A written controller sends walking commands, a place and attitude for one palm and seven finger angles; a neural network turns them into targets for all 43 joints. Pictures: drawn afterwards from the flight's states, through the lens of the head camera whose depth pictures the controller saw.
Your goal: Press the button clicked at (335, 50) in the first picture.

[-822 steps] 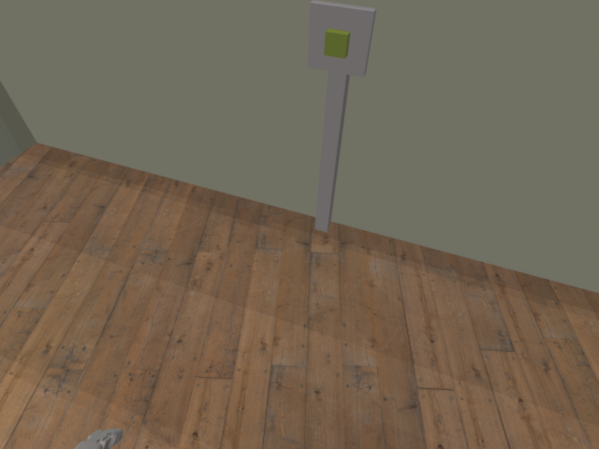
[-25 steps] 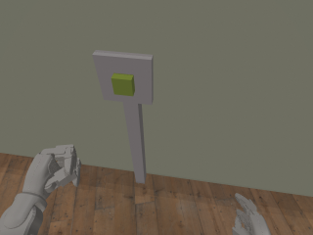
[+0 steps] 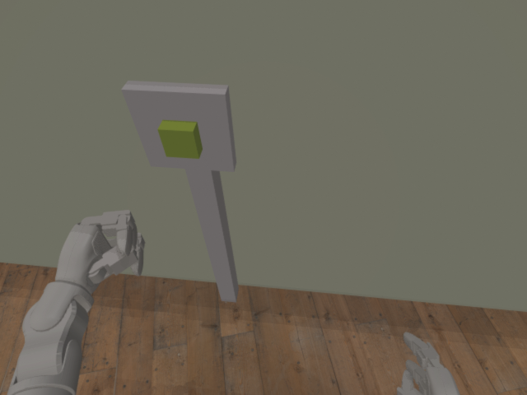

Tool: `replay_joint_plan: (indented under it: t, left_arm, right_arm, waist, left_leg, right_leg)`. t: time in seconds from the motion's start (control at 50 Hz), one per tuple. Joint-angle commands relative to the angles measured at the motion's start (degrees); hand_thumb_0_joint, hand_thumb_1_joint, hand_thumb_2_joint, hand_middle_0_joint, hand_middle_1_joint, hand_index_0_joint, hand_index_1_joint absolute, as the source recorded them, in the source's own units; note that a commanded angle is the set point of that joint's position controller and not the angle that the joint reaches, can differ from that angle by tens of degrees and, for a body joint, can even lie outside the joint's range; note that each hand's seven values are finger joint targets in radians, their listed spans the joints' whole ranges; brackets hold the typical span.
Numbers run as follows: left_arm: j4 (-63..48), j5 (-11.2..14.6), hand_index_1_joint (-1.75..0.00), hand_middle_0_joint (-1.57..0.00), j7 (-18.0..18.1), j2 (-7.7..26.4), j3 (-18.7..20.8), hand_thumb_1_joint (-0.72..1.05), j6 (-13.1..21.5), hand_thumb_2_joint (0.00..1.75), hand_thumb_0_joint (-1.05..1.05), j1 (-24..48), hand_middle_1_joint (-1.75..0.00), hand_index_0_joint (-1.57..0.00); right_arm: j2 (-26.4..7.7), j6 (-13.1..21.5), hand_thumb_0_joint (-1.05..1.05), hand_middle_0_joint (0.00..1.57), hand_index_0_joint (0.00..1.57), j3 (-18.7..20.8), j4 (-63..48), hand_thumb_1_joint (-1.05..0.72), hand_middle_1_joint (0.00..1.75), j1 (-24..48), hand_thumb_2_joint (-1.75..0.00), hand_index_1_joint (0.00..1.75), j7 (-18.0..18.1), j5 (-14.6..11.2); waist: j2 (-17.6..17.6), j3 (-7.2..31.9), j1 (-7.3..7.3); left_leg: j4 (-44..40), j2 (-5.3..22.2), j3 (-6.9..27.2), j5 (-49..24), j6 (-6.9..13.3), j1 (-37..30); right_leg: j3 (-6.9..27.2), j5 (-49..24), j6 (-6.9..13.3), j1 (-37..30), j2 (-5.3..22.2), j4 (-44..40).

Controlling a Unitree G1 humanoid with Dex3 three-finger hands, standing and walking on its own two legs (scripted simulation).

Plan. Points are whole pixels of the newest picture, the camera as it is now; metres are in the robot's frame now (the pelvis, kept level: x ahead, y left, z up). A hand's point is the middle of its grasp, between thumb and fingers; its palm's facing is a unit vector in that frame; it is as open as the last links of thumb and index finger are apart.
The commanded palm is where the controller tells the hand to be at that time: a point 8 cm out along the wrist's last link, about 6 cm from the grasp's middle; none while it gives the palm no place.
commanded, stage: aim a knuckle at the button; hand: left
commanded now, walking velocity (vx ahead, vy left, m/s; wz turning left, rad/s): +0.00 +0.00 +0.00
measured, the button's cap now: (181, 138) +0.53 +0.18 +0.10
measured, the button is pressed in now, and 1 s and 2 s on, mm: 0 0 0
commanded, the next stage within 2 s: press the button with the knuckle in 1.98 s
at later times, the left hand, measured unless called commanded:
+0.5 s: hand (163, 212) +0.37 +0.18 +0.08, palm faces -0.09 -1.00 -0.02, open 3.1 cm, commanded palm +0.35 +0.23 +0.08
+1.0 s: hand (187, 189) +0.43 +0.16 +0.07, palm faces -0.06 -1.00 -0.02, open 3.1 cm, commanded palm +0.40 +0.22 +0.07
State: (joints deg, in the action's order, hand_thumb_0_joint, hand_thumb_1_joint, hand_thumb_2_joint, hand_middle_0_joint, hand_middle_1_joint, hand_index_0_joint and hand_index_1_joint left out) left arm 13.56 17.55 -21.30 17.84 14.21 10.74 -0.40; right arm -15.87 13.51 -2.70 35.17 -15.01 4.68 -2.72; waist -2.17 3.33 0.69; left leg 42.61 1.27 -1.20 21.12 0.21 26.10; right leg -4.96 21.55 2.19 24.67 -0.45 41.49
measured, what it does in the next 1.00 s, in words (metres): stands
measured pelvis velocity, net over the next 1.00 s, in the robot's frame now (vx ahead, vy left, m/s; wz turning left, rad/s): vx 0.00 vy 0.02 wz -0.05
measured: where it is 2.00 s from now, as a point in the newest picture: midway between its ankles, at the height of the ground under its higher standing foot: outside the picture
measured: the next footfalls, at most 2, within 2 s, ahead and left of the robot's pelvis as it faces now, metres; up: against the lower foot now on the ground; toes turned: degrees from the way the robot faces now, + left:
none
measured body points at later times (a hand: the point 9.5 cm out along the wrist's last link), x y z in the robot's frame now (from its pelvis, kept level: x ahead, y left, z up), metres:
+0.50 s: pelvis +0.01 +0.02 +0.00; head +0.04 +0.01 +0.45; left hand +0.37 +0.24 +0.08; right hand +0.13 -0.23 -0.10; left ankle +0.01 +0.12 -0.71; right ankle +0.00 -0.09 -0.71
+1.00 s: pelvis +0.00 +0.02 -0.01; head +0.05 +0.01 +0.44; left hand +0.43 +0.21 +0.07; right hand +0.04 -0.24 -0.13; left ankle +0.01 +0.12 -0.71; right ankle +0.00 -0.09 -0.71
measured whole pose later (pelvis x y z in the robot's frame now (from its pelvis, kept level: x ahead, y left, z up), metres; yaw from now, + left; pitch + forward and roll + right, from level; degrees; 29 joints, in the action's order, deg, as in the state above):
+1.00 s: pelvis +0.00 +0.02 -0.01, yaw -3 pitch +11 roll +0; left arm 48.1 8.7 -10.1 16.1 14.4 19.9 31.5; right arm -14.8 0.7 -1.1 36.5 -21.0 -0.1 -1.0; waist -1.3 5.4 5.0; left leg 46.8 1.3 -4.5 22.7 1.8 35.5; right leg -1.6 21.9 0.8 35.4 -0.3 46.1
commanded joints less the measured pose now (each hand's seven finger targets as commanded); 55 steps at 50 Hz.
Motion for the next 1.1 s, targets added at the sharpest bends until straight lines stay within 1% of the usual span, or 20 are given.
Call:
replay_joint_plan:
  t: [0.0,0.06,0.12,0.14,0.24,0.32,0.34,0.4,0.44,0.52,0.64,0.7,0.74,0.76,0.82,0.84,0.88,0.94,1.02,1.08]
  left_arm:
    - [-8.2,0.4,-1.5,-1.3,1.7,11.1,6.5,0.9,4.0,0.9,0.0,10.7,-1.5,-1.3]
    - [-8.5,-0.3,-1.5,-1.3,2.1,8.5,2.8,0.9,4.5,0.9,0.0,15.1,-1.5,-1.3]
    - [-8.3,-1.0,-1.5,-1.3,2.7,9.0,2.6,0.9,5.6,0.9,0.0,19.1,-1.5,-1.3]
    - [-7.8,-1.0,-1.5,-1.3,3.0,9.3,2.4,0.9,5.8,0.9,0.0,21.0,-1.5,-1.3]
    - [-3.3,-1.9,-1.5,-1.3,4.4,11.0,3.7,0.9,7.0,0.9,0.0,27.8,-1.5,-1.3]
    - [0.9,-2.9,-1.5,-1.3,5.1,8.6,1.7,0.9,7.0,0.9,0.0,30.5,-1.5,-1.3]
    - [2.6,-3.1,-1.5,-1.3,5.2,9.4,2.0,0.9,6.9,0.9,0.0,30.9,-1.5,-1.3]
    - [5.4,-3.7,-1.5,-1.3,5.6,5.9,-0.9,0.9,6.7,0.9,0.0,33.7,-1.5,-1.3]
    - [7.9,-4.0,-1.5,-1.3,6.1,7.3,0.1,0.9,6.7,0.9,0.0,34.5,-1.5,-1.3]
    - [8.9,-5.2,-1.5,-1.3,8.0,6.9,-0.2,0.9,8.0,0.9,0.0,40.7,-1.5,-1.3]
    - [12.3,-6.9,-1.5,-1.3,10.6,9.5,1.1,0.9,11.1,0.9,0.0,48.9,-1.5,-1.3]
    - [16.5,-7.5,-1.5,-1.3,10.9,6.1,-1.9,0.9,11.6,0.9,0.0,53.9,-1.5,-1.3]
    - [20.7,-8.0,-1.5,-1.3,11.2,7.5,-0.5,0.9,11.6,0.9,0.0,53.8,-1.5,-1.3]
    - [22.0,-8.0,-1.5,-1.3,11.3,6.3,-1.6,0.9,11.6,0.9,0.0,56.3,-1.5,-1.3]
    - [24.8,-8.2,-1.5,-1.3,11.6,6.7,-0.3,0.9,12.0,0.9,0.0,55.8,-1.5,-1.3]
    - [25.6,-8.4,-1.5,-1.3,11.7,9.4,2.5,0.9,12.1,0.9,0.0,53.0,-1.5,-1.3]
    - [23.4,-8.0,-1.5,-1.3,11.8,10.0,3.6,0.9,12.7,0.9,0.0,50.5,-1.5,-1.3]
    - [23.4,-7.9,-1.5,-1.3,11.7,11.2,4.6,0.9,13.2,0.9,0.0,49.4,-1.5,-1.3]
    - [21.8,-8.1,-1.5,-1.3,11.2,11.9,4.2,0.9,14.0,0.9,0.0,51.5,-1.5,-1.3]
    - [20.6,-7.8,-1.5,-1.3,10.4,12.2,3.9,0.9,14.7,0.9,0.0,54.6,-1.5,-1.3]
  right_arm:
    - [-6.2,2.5,0.0,0.2,0.2,3.1,-9.1,-0.9,0.3,3.7,-0.9,0.3,-0.1,-0.1]
    - [-6.1,1.9,0.0,0.2,0.2,3.2,-9.3,-0.9,0.3,3.3,-0.9,0.3,-0.5,-0.1]
    - [-6.4,1.4,0.0,0.2,0.2,3.5,-8.6,-0.9,0.3,2.4,-0.9,0.3,-0.4,-0.1]
    - [-6.6,1.1,0.0,0.2,0.2,3.5,-8.5,-0.9,0.3,2.2,-0.9,0.3,-0.4,0.1]
    - [-6.6,-0.3,0.0,0.2,0.2,3.5,-7.1,-0.9,0.3,1.5,-0.9,0.3,-0.4,0.2]
    - [-6.3,-1.5,0.0,0.2,0.2,3.6,-6.6,-0.9,0.3,0.5,-0.9,0.3,-0.8,0.3]
    - [-6.7,-1.9,0.0,0.2,0.2,3.6,-6.4,-0.9,0.3,-0.1,-0.9,0.3,-0.9,0.4]
    - [-6.5,-2.8,0.0,0.2,0.2,3.8,-6.6,-0.9,0.3,-0.6,-0.9,0.3,-1.5,0.3]
    - [-7.0,-3.7,0.0,0.2,0.2,3.9,-6.5,-0.9,0.3,-1.3,-0.9,0.3,-1.7,0.5]
    - [-6.6,-5.1,0.0,0.2,0.2,4.0,-6.4,-0.9,0.3,-2.0,-0.9,0.3,-2.2,0.6]
    - [-7.0,-6.8,0.0,0.2,0.2,4.3,-5.0,-0.9,0.3,-4.0,-0.9,0.3,-2.6,1.1]
    - [-6.8,-7.5,0.0,0.2,0.2,4.3,-4.0,-0.9,0.3,-4.7,-0.9,0.3,-3.0,1.1]
    - [-7.3,-8.1,0.0,0.2,0.2,4.6,-3.6,-0.9,0.3,-5.6,-0.9,0.3,-3.1,1.2]
    - [-7.2,-8.4,0.0,0.2,0.2,4.5,-3.3,-0.9,0.3,-5.8,-0.9,0.3,-3.2,1.2]
    - [-7.4,-9.0,0.0,0.2,0.2,4.8,-3.5,-0.9,0.3,-6.9,-0.9,0.3,-3.6,1.4]
    - [-7.7,-9.3,0.0,0.2,0.2,5.0,-3.9,-0.9,0.3,-7.3,-0.9,0.3,-3.7,1.6]
    - [-7.4,-9.8,0.0,0.2,0.2,5.0,-5.0,-0.9,0.3,-7.4,-0.9,0.3,-4.0,1.7]
    - [-7.3,-10.6,0.0,0.2,0.2,4.9,-5.7,-0.9,0.3,-7.4,-0.9,0.3,-4.1,1.7]
    - [-7.0,-11.2,0.0,0.2,0.2,4.6,-6.4,-0.9,0.3,-6.5,-0.9,0.3,-3.7,1.2]
    - [-6.8,-11.3,0.0,0.2,0.2,4.6,-6.0,-0.9,0.3,-6.3,-0.9,0.3,-3.1,1.0]
  waist:
    - [0.6,10.8,-1.13]
    - [1.2,10.6,0.19]
    - [0.1,12.3,0.79]
    - [2.6,12.1,1.35]
    - [1.4,14.0,1.38]
    - [-1.1,15.9,1.56]
    - [1.0,15.8,1.65]
    - [0.9,15.6,2.02]
    - [3.6,15.7,2.0]
    - [-0.3,16.8,2.25]
    - [0.8,20.0,3.11]
    - [-1.9,18.8,4.56]
    - [0.2,18.9,4.34]
    - [0.2,18.6,5.21]
    - [0.3,20.6,4.26]
    - [-0.3,22.4,2.78]
    - [-0.2,25.2,1.82]
    - [4.3,22.6,2.14]
    - [2.7,18.8,3.03]
    - [0.4,19.3,3.6]
  left_leg:
    - [-4.8,-2.0,1.0,-14.3,1.3,-3.6]
    - [-4.7,-1.8,1.2,-14.4,1.5,-4.4]
    - [-4.7,-1.7,1.4,-14.7,1.4,-5.7]
    - [-4.3,-1.6,1.5,-14.4,1.6,-5.2]
    - [-4.3,-1.6,1.7,-14.3,1.5,-5.3]
    - [-4.1,-1.5,1.6,-16.7,1.1,-6.9]
    - [-3.9,-1.3,2.1,-17.1,1.2,-6.2]
    - [-3.9,-1.2,2.1,-17.8,0.9,-6.5]
    - [-3.5,-1.1,2.3,-17.8,1.0,-5.3]
    - [-3.3,-1.1,2.3,-17.2,0.7,-6.1]
    - [-2.1,-0.6,3.2,-18.4,0.6,-6.5]
    - [-1.8,-0.6,3.3,-17.5,0.2,-7.0]
    - [-1.4,-0.5,3.4,-17.0,0.4,-5.7]
    - [-1.4,-0.6,3.2,-16.1,0.4,-5.1]
    - [-1.0,-0.7,3.1,-16.9,0.4,-4.6]
    - [-0.7,-0.7,3.0,-19.2,0.3,-4.9]
    - [-0.6,-0.7,2.4,-22.1,0.3,-5.3]
    - [-0.8,-0.8,1.4,-19.5,1.0,-1.0]
    - [-1.7,-1.2,0.4,-13.1,1.4,1.4]
    - [-1.5,-1.3,0.4,-11.6,1.5,0.3]
  right_leg:
    - [5.2,-18.6,-2.1,-6.2,1.2,-6.5]
    - [4.7,-18.4,-1.9,-4.5,0.7,-6.2]
    - [4.2,-18.4,-1.7,-3.8,0.5,-5.6]
    - [4.4,-18.0,-1.9,-3.5,0.3,-5.6]
    - [4.4,-17.5,-1.6,-3.3,0.2,-4.8]
    - [3.7,-20.0,-1.2,-2.6,0.2,-4.0]
    - [3.4,-20.0,-1.1,-2.7,-0.1,-3.6]
    - [2.9,-20.4,-1.1,-1.1,-0.1,-3.2]
    - [2.8,-20.2,-1.1,-1.1,-0.3,-2.8]
    - [2.9,-18.8,-0.8,0.8,-0.3,-2.2]
    - [2.9,-18.2,-0.7,2.0,-0.8,-0.8]
    - [2.7,-16.6,-0.7,5.4,-0.8,-0.8]
    - [2.6,-15.9,-0.5,5.7,-1.1,-0.5]
    - [2.7,-15.8,-0.7,6.5,-1.0,-0.6]
    - [2.7,-16.5,-0.6,6.0,-1.1,0.1]
    - [2.8,-18.0,-0.3,4.5,-1.1,0.7]
    - [3.1,-21.1,-0.4,1.9,-1.0,1.0]
    - [3.7,-22.0,-0.7,-0.5,-1.3,0.5]
    - [4.7,-18.6,-1.0,-0.1,-1.2,-1.1]
    - [5.1,-17.1,-0.9,0.4,-1.1,-1.5]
